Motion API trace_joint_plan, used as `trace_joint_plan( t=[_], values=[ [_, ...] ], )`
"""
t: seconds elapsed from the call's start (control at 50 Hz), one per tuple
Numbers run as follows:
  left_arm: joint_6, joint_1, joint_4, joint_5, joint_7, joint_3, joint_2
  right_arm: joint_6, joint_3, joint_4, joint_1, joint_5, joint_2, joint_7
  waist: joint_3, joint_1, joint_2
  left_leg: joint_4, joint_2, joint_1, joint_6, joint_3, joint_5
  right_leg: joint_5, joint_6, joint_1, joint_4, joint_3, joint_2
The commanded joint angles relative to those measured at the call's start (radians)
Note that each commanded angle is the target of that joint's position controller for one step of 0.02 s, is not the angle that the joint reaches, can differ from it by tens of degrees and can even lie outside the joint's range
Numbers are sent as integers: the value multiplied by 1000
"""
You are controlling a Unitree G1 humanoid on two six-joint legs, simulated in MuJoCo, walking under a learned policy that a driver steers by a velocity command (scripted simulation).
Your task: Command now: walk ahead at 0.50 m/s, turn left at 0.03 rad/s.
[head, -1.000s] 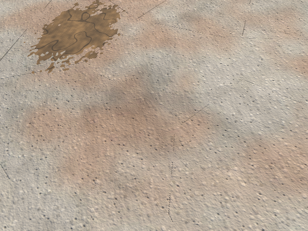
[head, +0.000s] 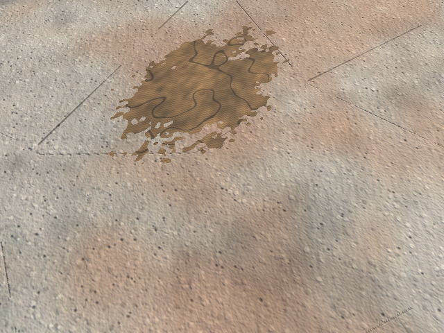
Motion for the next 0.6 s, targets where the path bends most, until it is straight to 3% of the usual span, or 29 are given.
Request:
trace_joint_plan(
  t=[0.02,0.04,0.06,0.1,0.14,0.18,0.24,0.3,0.34,0.36,0.38,0.4,0.42,0.44,0.46,0.48,0.5,0.52,0.56,0.6],
  values=[
    [5,186,-2,3,12,39,142,-45,-20,-121,-98,11,-130,2,-120,112,-63,260,97,-543,12,-20,118,-160,-183,539,-307,502,-314],
    [4,144,-8,13,12,33,121,-42,-24,-123,-108,-3,-121,0,-72,80,-59,199,128,-499,7,-18,173,-65,-181,429,-333,432,-282],
    [0,116,-12,25,12,25,103,-34,-25,-116,-84,-6,-108,-1,-59,47,-83,171,144,-430,-1,-20,200,85,-178,357,-351,376,-259],
    [-10,105,2,21,12,24,103,-15,-20,-98,-33,-12,-72,-7,-64,10,-84,111,141,-356,-31,1,186,425,-192,290,-355,262,-241],
    [-12,100,19,19,22,30,125,-5,-12,-107,-57,-21,-48,-15,-57,0,-80,1,134,-351,-59,21,237,649,-194,263,-350,167,-226],
    [0,98,30,16,33,33,139,-4,-2,-111,-100,-25,-27,-13,-69,10,-83,-147,124,-313,-65,40,360,687,-167,257,-344,90,-188],
    [21,157,61,4,41,37,157,-7,0,-129,-206,-24,-25,-7,-83,58,-83,-332,78,-251,-69,50,516,633,-143,286,-320,86,-163],
    [47,174,74,-9,48,47,182,-9,-11,-149,-267,-23,-57,-6,-73,72,-98,-425,53,-258,-62,25,487,550,-140,347,-253,155,-190],
    [62,156,70,-17,56,51,180,-15,-22,-146,-251,-27,-83,-4,-76,51,-104,-501,44,-220,-43,13,466,453,-119,364,-182,218,-195],
    [68,131,62,-22,60,50,170,-20,-29,-129,-203,-31,-92,-5,-87,19,-97,-576,38,-140,-25,26,536,390,-94,344,-125,229,-172],
    [68,143,53,-14,61,42,139,-26,-41,-117,-161,-41,-131,-12,-123,11,-58,-610,92,-9,7,-5,731,303,-52,290,-34,214,-112],
    [60,160,23,12,59,24,78,-22,-55,-126,-103,-59,-199,-26,-224,12,93,-542,286,219,89,-154,1116,-16,2,127,179,155,-18],
    [58,285,33,4,59,11,40,-1,-55,-131,-90,-56,-194,-28,-328,34,296,-540,489,388,256,-358,1221,-568,57,-83,424,88,75],
    [71,279,48,-11,58,35,133,13,-41,-141,-90,-42,-131,-27,-346,10,196,-582,467,329,268,-374,1008,-570,77,-112,560,136,27],
    [89,217,33,-21,63,51,161,20,-31,-147,-140,-34,-101,-30,-262,16,143,-610,413,261,234,-296,813,-499,91,-166,623,122,-3],
    [112,196,33,-20,73,55,152,25,-26,-152,-200,-32,-88,-32,-205,32,112,-647,370,172,207,-231,653,-432,107,-174,630,115,-33],
    [135,190,29,-14,82,61,152,29,-24,-155,-249,-30,-83,-33,-158,45,117,-688,348,77,193,-184,533,-375,121,-148,619,115,-53],
    [152,197,22,-12,85,60,132,32,-27,-151,-281,-39,-93,-33,-125,62,141,-723,318,-21,186,-122,476,-329,132,-91,600,91,-54],
    [163,200,4,-9,87,58,107,32,-29,-142,-306,-48,-94,-37,-108,70,159,-752,298,-85,190,-41,455,-280,136,-34,539,56,-52],
    [163,174,-19,-5,81,53,92,32,-33,-132,-314,-43,-101,-44,-120,61,148,-749,309,-73,196,5,477,-243,128,0,436,47,-68]
  ],
)
Velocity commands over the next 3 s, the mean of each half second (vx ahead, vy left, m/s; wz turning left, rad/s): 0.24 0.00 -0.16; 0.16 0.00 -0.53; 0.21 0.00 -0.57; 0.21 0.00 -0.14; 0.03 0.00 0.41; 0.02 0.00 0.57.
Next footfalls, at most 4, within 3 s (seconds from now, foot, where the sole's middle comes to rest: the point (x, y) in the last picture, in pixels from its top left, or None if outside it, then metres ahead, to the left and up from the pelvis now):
0.38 left None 0.33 0.12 -0.76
0.80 right None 0.20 -0.11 -0.76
1.22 left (241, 321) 0.49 -0.03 -0.76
1.70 right None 0.42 -0.35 -0.76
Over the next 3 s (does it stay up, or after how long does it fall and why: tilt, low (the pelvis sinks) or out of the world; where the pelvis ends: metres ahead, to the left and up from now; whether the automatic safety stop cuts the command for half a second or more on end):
stays up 0.48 -0.25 0.02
